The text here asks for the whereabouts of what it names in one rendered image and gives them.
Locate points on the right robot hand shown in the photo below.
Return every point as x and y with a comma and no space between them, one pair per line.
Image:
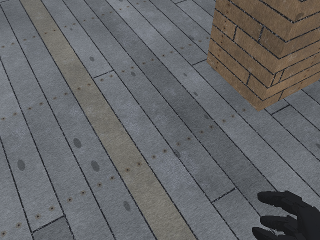
305,227

